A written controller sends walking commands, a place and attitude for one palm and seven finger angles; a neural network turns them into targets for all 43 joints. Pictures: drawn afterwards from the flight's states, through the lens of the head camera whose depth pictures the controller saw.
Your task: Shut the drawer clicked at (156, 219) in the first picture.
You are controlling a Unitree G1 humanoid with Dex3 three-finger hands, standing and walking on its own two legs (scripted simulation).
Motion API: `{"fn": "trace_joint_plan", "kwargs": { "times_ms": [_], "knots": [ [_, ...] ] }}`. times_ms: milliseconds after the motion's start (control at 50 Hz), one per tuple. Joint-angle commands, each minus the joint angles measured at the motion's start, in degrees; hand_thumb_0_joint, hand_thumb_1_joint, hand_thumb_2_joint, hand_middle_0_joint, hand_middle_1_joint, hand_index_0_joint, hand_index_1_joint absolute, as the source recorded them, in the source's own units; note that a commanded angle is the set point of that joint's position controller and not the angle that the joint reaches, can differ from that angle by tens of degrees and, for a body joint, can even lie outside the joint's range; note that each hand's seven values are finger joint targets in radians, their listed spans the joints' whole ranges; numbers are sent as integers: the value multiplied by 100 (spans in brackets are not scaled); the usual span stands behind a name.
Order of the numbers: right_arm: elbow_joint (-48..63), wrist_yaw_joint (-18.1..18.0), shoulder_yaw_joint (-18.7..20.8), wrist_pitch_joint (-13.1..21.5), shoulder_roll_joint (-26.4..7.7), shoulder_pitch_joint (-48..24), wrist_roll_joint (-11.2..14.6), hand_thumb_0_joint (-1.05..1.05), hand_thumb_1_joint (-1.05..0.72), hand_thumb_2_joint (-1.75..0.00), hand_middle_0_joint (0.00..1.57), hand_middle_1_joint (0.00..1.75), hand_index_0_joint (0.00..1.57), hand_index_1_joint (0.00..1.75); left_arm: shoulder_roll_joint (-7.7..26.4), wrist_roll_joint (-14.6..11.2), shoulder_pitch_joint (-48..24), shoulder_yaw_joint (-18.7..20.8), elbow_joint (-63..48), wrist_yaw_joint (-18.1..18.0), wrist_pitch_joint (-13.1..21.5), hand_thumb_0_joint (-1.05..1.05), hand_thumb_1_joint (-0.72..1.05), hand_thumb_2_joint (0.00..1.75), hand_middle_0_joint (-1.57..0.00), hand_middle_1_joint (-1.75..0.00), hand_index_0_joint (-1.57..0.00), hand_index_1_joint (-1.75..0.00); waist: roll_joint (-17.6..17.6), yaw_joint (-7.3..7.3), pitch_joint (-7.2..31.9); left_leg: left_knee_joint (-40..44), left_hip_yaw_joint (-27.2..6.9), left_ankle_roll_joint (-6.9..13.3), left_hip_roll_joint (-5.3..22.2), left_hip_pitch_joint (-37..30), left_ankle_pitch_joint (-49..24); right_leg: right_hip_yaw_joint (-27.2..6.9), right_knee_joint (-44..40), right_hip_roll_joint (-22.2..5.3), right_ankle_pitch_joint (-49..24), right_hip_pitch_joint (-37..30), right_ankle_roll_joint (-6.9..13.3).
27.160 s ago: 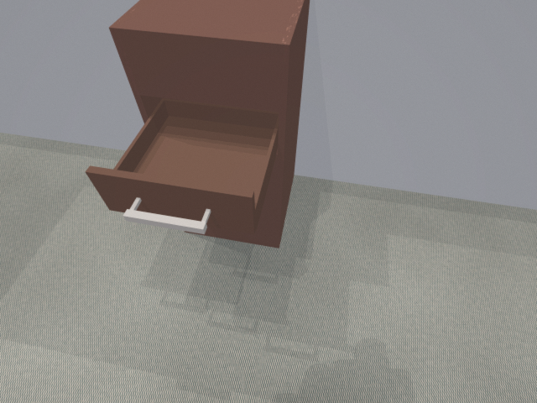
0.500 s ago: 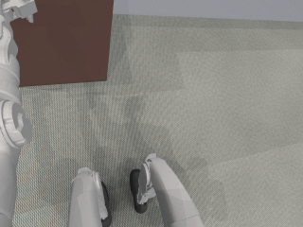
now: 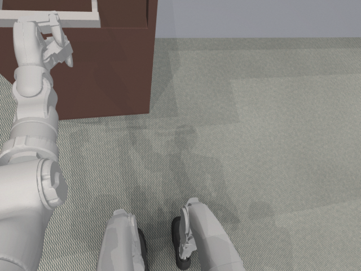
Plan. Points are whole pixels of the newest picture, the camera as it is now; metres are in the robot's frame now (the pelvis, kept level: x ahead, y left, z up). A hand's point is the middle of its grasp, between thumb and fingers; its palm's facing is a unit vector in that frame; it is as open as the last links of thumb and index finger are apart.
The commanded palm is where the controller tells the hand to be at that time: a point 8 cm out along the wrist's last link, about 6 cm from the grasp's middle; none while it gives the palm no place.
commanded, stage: draw the hand back to the body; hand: left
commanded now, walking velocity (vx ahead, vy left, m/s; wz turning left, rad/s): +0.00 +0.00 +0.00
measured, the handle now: (48, 11) +0.64 +0.21 +0.02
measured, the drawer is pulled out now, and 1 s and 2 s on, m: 0.00 0.00 0.00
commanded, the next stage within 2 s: step back with the hand held close in 1.42 s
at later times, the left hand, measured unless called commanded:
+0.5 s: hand (1, 86) +0.41 +0.20 +0.14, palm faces +0.06 -1.00 -0.05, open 3.3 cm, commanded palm +0.37 +0.24 +0.15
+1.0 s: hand out of the picture +0.28 +0.23 +0.26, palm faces +0.32 -0.90 -0.31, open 3.3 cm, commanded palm +0.23 +0.28 +0.28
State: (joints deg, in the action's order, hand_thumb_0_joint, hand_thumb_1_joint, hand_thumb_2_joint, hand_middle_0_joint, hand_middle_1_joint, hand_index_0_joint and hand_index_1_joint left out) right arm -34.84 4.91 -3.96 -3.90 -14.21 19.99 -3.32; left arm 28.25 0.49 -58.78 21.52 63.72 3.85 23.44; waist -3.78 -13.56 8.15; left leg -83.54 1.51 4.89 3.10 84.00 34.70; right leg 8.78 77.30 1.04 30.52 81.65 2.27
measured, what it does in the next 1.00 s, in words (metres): rises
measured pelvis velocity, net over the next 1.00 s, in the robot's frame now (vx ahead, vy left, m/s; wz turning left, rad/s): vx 0.05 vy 0.01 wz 0.07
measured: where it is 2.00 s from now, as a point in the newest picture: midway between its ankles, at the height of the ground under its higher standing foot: (161, 258)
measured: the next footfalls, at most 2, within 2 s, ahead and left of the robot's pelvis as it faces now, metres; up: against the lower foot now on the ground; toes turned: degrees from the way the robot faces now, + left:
none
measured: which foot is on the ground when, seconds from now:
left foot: down 0.00-1.00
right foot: down 0.00-1.00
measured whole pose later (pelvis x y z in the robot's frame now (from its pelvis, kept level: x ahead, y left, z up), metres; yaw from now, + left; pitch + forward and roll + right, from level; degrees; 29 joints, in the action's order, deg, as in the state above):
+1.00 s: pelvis +0.05 +0.01 +0.16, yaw +4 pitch -1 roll -1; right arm -31.0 -3.4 -4.4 0.0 -12.8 11.3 2.4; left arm 17.6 -4.1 16.6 6.8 -9.7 -6.0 1.9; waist -4.3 1.8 1.8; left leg -29.9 3.5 4.0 -2.1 10.8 18.6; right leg 4.3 28.1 0.1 16.6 10.8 0.7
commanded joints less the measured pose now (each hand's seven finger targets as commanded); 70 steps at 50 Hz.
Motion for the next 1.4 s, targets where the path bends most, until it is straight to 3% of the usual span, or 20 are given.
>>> {"fn": "trace_joint_plan", "kwargs": {
  "times_ms": [0, 20, 80, 120, 220, 280, 380, 460, 520, 540, 560, 700, 800, 840, 940, 1100, 1220, 1280, 1320, 1380],
  "knots": [
    [78, -80, 488, -73, -1124, 1271, -19, 0, -90, -90, 20, 30, 20, 30, 747, -152, -2209, -140, -1347, 69, 552, 0, 90, 90, -140, -160, -140, -160, -858, -155, 3557, 856, -938, -313, -29, -3080, -3177, -592, -716, 140, -2095, -1685, -71],
    [71, -78, 499, -84, -1131, 1274, -24, 0, -90, -90, 20, 30, 20, 30, 777, -157, -2195, -124, -1442, 76, 617, 0, 90, 90, -140, -160, -140, -160, -1031, -131, 3586, 861, -961, -329, -16, -3295, -3390, -587, -693, 131, -2178, -1587, -61],
    [432, -46, 584, -171, -1137, 1112, 99, 0, -90, -90, 20, 30, 20, 30, 1098, -338, -1136, 168, -2755, 146, 599, 0, 90, 90, -140, -160, -140, -160, -1292, 419, 4654, 1202, -841, -410, -65, -4186, -4175, -663, -929, 129, -2809, -2618, -38],
    [646, -41, 615, -200, -1093, 1003, 223, 0, -90, -90, 20, 30, 20, 30, 987, -514, -83, 116, -3392, 203, 394, 0, 90, 90, -140, -160, -140, -160, -1193, 628, 4922, 1466, -794, -441, -76, -4615, -4716, -681, -1150, 130, -3296, -3228, -48],
    [851, -169, 635, -29, -959, 644, 501, 0, -90, -90, 20, 30, 20, 30, 252, -1007, 1373, -352, -4796, 286, -206, 0, 90, 90, -140, -160, -140, -160, -185, 634, 4191, 2132, -564, -291, -145, -4479, -4301, -733, -1904, 106, -3993, -4513, -164],
    [718, -317, 609, 139, -913, 460, 543, 0, -90, -90, 20, 30, 20, 30, -124, -1136, 1728, -590, -4737, 223, -255, 0, 90, 90, -140, -160, -140, -160, 135, 529, 3004, 2459, -407, -262, -191, -4219, -3405, -727, -2268, 106, -3375, -4509, -202],
    [668, -376, 612, 336, -887, 242, 541, 0, -90, -90, 20, 30, 20, 30, -656, -1098, 2476, -1176, -4631, 332, -68, 0, 90, 90, -140, -160, -140, -160, -170, 596, 2007, 2870, -398, -330, -168, -4871, -3463, -612, -2591, 104, -2810, -4221, -136],
    [980, -398, 604, 351, -890, -42, 610, 0, -90, -90, 20, 30, 20, 30, -615, -1173, 3304, -1288, -5149, 610, -181, 0, 90, 90, -140, -160, -140, -160, -493, 864, 1848, 3270, -486, -417, -134, -5603, -4023, -530, -2830, 71, -2807, -4509, -83],
    [1234, -461, 580, 416, -870, -274, 636, 0, -90, -90, 20, 30, 20, 30, -395, -1359, 3958, -991, -5750, 591, -304, 0, 90, 90, -140, -160, -140, -160, -229, 1061, 1902, 3524, -520, -420, -131, -5826, -4129, -509, -2973, 54, -2935, -5014, -88],
    [1305, -567, 571, 198, -729, -651, 651, 0, -90, -90, 20, 30, 20, 30, -1, -662, 4342, -1162, -5957, 22, -691, 0, 90, 90, -140, -160, -140, -160, -198, 1372, 2189, 3931, -525, -470, -118, -6288, -4182, -714, -3275, -102, -2740, -5483, 0],
    [1476, -653, 551, 141, -646, -698, 652, 0, -90, -90, 20, 30, 20, 30, -226, -626, 4402, -1249, -6351, -281, -919, 0, 90, 90, -140, -160, -140, -160, -180, 1226, 1901, 4085, -506, -493, -98, -6369, -4036, -692, -3444, -125, -2685, -5518, -24],
    [1533, -1008, 352, 204, -595, -1246, 660, 0, -90, -90, 20, 30, 20, 30, -130, -442, 4639, -1250, -7219, -1052, -1561, 0, 90, 90, -140, -160, -140, -160, 147, 1246, 647, 5102, -544, -359, -67, -6549, -2460, -726, -4315, -173, -1944, -6191, -6],
    [1391, -1006, 264, 510, -555, -1401, 626, 0, -90, -90, 20, 30, 20, 30, -382, -423, 5531, -1431, -7858, -1124, -1744, 0, 90, 90, -140, -160, -140, -160, -207, 1357, 287, 5611, -703, -433, 10, -7345, -2959, -680, -4778, -177, -2109, -6582, 6],
    [1326, -974, 247, 593, -554, -1437, 601, 0, -90, -90, 20, 30, 20, 30, -437, -444, 6097, -1388, -7907, -1093, -1810, 0, 90, 90, -140, -160, -140, -160, 31, 1408, 11, 5798, -690, -433, 12, -7423, -3028, -669, -4985, -148, -2194, -6800, 6],
    [1230, -902, 279, 706, -549, -1546, 528, 0, -90, -90, 20, 30, 20, 30, -176, -490, 7004, -838, -8624, -1029, -1830, 0, 90, 90, -140, -160, -140, -160, 341, 1533, -196, 6029, -499, -398, -19, -7578, -3380, -691, -5306, -158, -2621, -7336, -5],
    [1169, -839, 331, 1021, -467, -1578, 446, 0, -90, -90, 20, 30, 20, 30, 148, -505, 7866, -197, -10230, -1067, -1691, 0, 90, 90, -140, -160, -140, -160, -280, 1628, -159, 6117, -406, -395, -68, -7913, -3886, -745, -5522, -172, -2995, -7692, -11],
    [1088, -804, 412, 1229, -482, -1581, 445, 0, -90, -90, 20, 30, 20, 30, 246, -538, 8815, 239, -10584, -1081, -1622, 0, 90, 90, -140, -160, -140, -160, 67, 1711, -419, 6075, -353, -377, -73, -7841, -3841, -762, -5628, -128, -3121, -7686, -6],
    [974, -817, 447, 1152, -515, -1553, 458, 0, -90, -90, 20, 30, 20, 30, -173, -541, 8727, -55, -9891, -1023, -1647, 0, 90, 90, -140, -160, -140, -160, 571, 1578, -1061, 6121, -270, -292, -89, -7618, -3125, -780, -5768, -146, -2667, -7311, -55],
    [937, -853, 469, 1118, -546, -1547, 464, 0, -90, -90, 20, 30, 20, 30, -277, -520, 8574, -165, -9705, -1015, -1637, 0, 90, 90, -140, -160, -140, -160, 471, 1543, -1273, 6147, -283, -273, -96, -7558, -2887, -788, -5834, -156, -2408, -7179, -57],
    [986, -898, 467, 1151, -526, -1574, 436, 0, -90, -90, 20, 30, 20, 30, -16, -488, 8331, -3, -10055, -1065, -1534, 0, 90, 90, -140, -160, -140, -160, 210, 1621, -757, 6145, -277, -223, -152, -7705, -2724, -848, -5789, -220, -2226, -7381, -63]
  ]
}}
